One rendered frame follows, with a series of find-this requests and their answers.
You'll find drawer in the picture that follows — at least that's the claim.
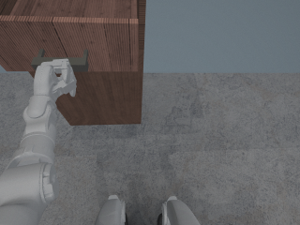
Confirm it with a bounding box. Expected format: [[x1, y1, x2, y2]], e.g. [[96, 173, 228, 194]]
[[0, 0, 139, 72]]

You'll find robot right thigh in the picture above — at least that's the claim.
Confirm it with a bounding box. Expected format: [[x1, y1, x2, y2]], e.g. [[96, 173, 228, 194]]
[[161, 200, 201, 225]]

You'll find cabinet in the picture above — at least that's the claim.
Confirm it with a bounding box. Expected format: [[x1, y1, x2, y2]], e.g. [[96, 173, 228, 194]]
[[0, 0, 146, 126]]

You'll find handle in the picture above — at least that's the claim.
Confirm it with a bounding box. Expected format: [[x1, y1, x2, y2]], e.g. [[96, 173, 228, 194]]
[[31, 49, 89, 72]]

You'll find left robot upper arm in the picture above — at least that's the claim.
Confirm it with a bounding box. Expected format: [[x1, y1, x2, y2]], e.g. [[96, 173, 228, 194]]
[[0, 161, 60, 225]]

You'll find robot thigh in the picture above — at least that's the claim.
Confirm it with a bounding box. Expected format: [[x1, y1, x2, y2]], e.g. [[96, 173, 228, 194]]
[[161, 200, 201, 225], [94, 199, 126, 225]]

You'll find left robot forearm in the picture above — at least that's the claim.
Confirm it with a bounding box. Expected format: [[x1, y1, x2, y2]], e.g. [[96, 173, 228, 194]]
[[0, 95, 57, 179]]

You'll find robot left thigh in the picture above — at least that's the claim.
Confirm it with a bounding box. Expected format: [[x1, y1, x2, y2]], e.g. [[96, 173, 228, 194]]
[[94, 199, 126, 225]]

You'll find left robot hand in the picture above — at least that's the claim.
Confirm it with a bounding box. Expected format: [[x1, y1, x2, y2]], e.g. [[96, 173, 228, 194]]
[[33, 58, 77, 102]]

